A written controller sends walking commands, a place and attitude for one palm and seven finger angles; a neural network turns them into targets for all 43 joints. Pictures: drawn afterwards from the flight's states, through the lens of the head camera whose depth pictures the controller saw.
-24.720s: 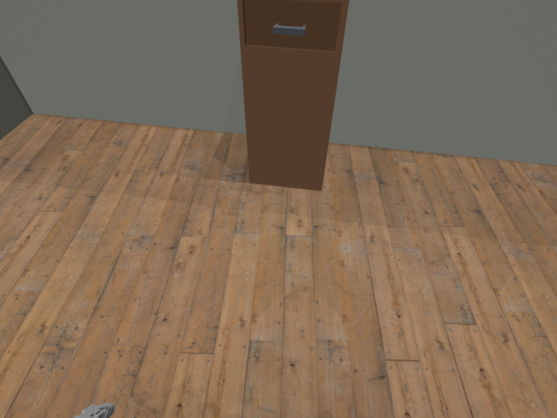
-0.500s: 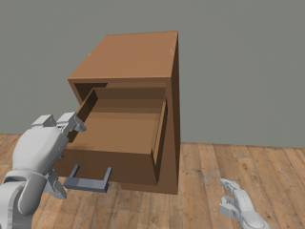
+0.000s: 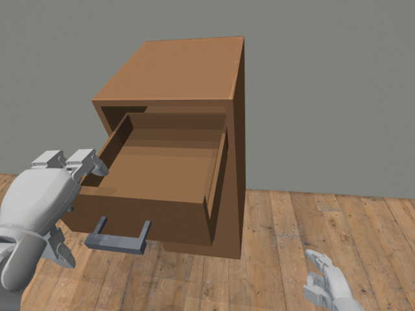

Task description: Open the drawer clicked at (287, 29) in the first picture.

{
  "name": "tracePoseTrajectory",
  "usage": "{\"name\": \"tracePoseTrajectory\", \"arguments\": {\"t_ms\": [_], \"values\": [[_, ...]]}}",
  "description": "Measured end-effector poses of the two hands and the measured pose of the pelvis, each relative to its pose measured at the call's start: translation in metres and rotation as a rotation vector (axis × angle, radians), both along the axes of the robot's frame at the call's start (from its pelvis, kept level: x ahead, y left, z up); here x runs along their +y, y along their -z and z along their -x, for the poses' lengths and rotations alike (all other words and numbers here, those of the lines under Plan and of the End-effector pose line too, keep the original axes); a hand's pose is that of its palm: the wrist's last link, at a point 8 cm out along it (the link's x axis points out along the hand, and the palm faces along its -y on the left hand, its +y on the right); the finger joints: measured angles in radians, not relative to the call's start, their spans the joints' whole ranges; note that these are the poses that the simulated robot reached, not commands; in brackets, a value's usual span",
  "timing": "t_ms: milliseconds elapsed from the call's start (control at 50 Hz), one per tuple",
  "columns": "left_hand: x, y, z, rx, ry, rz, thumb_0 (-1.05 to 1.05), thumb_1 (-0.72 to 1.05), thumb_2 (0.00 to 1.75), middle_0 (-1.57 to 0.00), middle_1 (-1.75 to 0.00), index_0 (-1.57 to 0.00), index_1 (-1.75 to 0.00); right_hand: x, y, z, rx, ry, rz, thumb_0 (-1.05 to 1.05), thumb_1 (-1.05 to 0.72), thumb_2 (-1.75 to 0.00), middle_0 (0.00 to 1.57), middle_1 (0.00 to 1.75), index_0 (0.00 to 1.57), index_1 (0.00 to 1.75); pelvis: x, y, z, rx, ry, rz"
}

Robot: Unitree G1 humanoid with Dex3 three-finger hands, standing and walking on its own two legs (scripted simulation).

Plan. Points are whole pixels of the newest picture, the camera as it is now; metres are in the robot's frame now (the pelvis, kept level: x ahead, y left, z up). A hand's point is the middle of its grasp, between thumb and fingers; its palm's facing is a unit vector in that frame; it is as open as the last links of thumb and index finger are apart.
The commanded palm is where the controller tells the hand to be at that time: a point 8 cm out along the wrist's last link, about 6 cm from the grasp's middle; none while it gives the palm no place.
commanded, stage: draw the hand back to the body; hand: left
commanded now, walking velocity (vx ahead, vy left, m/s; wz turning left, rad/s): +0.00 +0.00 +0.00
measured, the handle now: (120, 233) +0.24 +0.23 +0.04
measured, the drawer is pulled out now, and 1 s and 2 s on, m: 0.30 0.30 0.30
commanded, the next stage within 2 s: step back with the hand held close in 1.30 s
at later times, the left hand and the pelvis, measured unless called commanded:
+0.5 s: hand (74, 195) +0.20 +0.22 +0.21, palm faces +0.36 -0.83 -0.42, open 13.4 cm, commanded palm +0.15 +0.26 +0.23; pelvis +0.01 +0.01 +0.00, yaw +0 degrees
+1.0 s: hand (65, 182) +0.22 +0.24 +0.22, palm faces +0.44 -0.80 -0.41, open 9.5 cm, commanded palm +0.17 +0.28 +0.23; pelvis +0.04 +0.01 +0.00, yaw +0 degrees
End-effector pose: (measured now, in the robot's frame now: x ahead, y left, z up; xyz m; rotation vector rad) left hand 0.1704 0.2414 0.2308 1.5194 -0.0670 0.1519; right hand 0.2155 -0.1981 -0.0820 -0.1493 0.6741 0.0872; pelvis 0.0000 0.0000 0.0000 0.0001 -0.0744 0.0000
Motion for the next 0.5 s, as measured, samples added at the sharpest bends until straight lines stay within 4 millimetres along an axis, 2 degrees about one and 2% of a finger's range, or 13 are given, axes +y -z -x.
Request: {"name": "tracePoseTrajectory", "arguments": {"t_ms": [180,320,380,420,500], "values": [[0.009,0.007,0.009,0.025,-0.008,0.012,0.0,-0.49,0.3,-0.32,-1.2,-0.32,-1.2,0.002,-0.001,-0.003,-0.01,-0.004,0.024,0.02,-0.9,-0.9,0.2,0.29,0.2,0.3,0.006,0.0,-0.001,0.009,-0.007,0.002],[0.017,0.005,0.012,0.001,-0.002,-0.002,0.0,-0.49,0.3,-0.32,-1.2,-0.32,-1.2,0.011,-0.006,-0.009,-0.021,-0.013,0.03,0.02,-0.9,-0.9,0.2,0.29,0.2,0.3,0.011,0.0,-0.002,0.009,-0.009,0.006],[0.02,0.004,0.01,-0.139,0.084,0.486,0.0,-0.48,0.31,-0.32,-1.2,-0.32,-1.19,0.016,-0.012,-0.008,-0.075,0.016,0.023,0.02,-0.9,-0.9,0.2,0.29,0.2,0.3,0.012,0.0,-0.002,-0.006,-0.012,0.01],[0.02,0.008,0.009,-0.237,0.12,0.723,0.0,-0.46,0.32,-0.31,-1.18,-0.32,-1.18,0.019,-0.017,-0.004,-0.103,0.038,0.021,0.02,-0.9,-0.9,0.2,0.29,0.2,0.3,0.012,-0.001,-0.004,-0.008,-0.007,0.01],[0.018,0.006,0.006,-0.4,0.188,0.95,0.0,-0.39,0.35,-0.31,-1.13,-0.31,-1.13,0.019,-0.021,0.007,-0.116,0.053,0.045,0.02,-0.9,-0.9,0.2,0.29,0.2,0.3,0.01,-0.002,-0.013,-0.007,-0.003,0.01]]}}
